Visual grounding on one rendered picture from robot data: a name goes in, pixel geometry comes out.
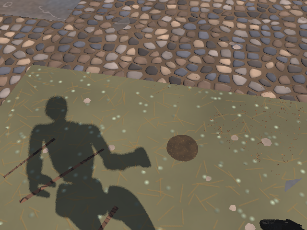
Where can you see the right robot hand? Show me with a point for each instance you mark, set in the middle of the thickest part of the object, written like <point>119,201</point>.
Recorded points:
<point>279,224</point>

